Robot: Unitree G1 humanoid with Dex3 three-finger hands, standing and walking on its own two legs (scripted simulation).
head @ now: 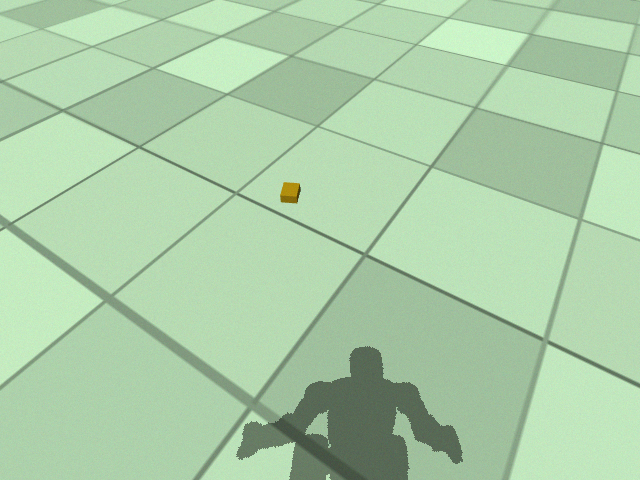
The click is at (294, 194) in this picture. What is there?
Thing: flat box
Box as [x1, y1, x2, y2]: [280, 182, 299, 202]
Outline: 284,182 280,194 281,201 296,202 299,192 299,183
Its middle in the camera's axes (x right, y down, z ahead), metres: -0.15 -0.23 +1.87
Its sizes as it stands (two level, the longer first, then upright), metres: 0.100 0.080 0.044
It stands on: the floor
